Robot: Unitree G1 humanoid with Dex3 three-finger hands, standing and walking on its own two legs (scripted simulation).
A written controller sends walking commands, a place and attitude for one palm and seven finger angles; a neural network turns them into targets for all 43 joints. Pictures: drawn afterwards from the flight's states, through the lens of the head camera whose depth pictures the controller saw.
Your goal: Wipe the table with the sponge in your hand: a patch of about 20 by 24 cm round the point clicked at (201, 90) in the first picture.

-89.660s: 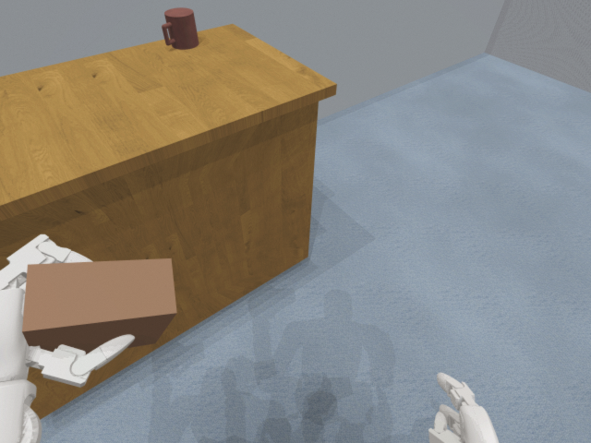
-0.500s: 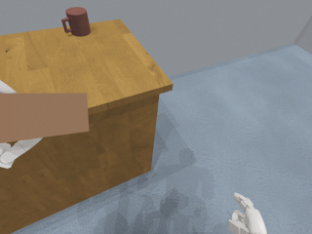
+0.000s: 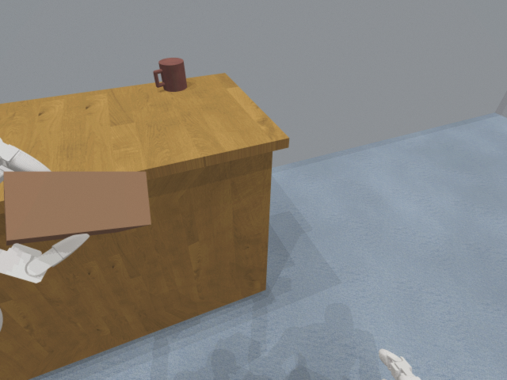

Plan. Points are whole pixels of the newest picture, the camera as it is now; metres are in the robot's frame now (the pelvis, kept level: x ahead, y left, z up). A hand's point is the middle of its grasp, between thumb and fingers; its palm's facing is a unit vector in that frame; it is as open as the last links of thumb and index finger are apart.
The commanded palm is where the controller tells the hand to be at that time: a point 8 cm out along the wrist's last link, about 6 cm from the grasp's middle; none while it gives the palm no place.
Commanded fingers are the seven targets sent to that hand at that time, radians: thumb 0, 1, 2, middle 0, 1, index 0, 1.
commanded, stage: stop stepping back and stand still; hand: left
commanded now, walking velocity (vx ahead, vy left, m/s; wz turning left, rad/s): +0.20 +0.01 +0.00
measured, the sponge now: (94, 208) +0.24 +0.19 +0.24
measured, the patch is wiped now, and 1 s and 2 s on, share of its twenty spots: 1.00 1.00 1.00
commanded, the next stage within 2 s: stand and wait in 0.38 s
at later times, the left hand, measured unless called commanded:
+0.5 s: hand (1, 214) +0.19 +0.24 +0.28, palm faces +0.49 -0.78 -0.38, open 9.8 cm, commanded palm +0.15 +0.30 +0.30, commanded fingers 0.00 0.10 1.30 -1.20 -1.60 -1.20 -1.60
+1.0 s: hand out of the picture +0.21 +0.29 +0.28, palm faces +0.51 -0.77 -0.37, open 9.8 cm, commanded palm +0.16 +0.33 +0.30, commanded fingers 0.00 0.10 1.30 -1.20 -1.60 -1.20 -1.60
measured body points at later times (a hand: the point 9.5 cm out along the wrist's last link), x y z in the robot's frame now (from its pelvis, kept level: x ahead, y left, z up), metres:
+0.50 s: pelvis -0.01 +0.01 +0.01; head -0.01 +0.00 +0.46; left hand +0.16 +0.28 +0.30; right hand +0.16 -0.21 -0.09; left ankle +0.02 +0.16 -0.70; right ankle +0.01 -0.06 -0.72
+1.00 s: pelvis +0.00 +0.05 +0.02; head +0.02 +0.05 +0.47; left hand +0.18 +0.33 +0.30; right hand +0.19 -0.17 -0.07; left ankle +0.02 +0.16 -0.72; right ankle +0.01 -0.06 -0.72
